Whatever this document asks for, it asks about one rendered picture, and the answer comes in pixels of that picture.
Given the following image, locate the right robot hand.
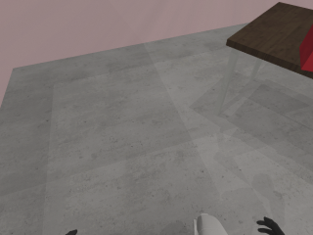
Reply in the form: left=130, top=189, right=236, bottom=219
left=256, top=216, right=285, bottom=235

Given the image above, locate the carton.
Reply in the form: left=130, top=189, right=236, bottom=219
left=299, top=24, right=313, bottom=72

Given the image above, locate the table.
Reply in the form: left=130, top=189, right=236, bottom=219
left=213, top=2, right=313, bottom=116

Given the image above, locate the robot right thigh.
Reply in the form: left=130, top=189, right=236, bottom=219
left=193, top=214, right=228, bottom=235

